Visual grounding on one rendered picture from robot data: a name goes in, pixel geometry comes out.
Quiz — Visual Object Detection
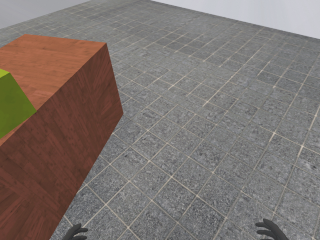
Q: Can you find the robot left hand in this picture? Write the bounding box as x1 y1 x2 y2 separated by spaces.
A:
62 223 88 240

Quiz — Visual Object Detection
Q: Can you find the pedestal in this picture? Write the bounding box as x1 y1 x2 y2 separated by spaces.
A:
0 34 124 240

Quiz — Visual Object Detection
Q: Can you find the carton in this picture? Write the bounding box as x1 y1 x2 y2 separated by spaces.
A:
0 69 37 139

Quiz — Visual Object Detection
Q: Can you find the robot right hand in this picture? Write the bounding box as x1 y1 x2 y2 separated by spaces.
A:
255 218 289 240

